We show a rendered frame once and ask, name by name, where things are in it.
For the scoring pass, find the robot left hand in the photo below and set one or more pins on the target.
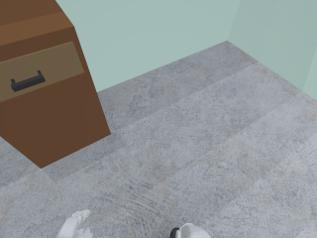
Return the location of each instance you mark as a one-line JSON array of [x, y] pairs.
[[70, 226]]

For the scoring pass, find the robot right thigh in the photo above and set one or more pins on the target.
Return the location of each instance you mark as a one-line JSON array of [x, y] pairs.
[[191, 231]]

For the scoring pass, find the handle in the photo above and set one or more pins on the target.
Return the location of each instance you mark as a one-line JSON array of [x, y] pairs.
[[16, 86]]

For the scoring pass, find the cabinet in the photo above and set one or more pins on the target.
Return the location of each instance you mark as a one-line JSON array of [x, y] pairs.
[[59, 119]]

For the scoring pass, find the drawer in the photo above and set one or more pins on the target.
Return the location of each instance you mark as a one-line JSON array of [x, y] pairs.
[[55, 64]]

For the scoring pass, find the right robot foot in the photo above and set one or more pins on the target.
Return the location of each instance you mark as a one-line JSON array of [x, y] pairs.
[[173, 232]]

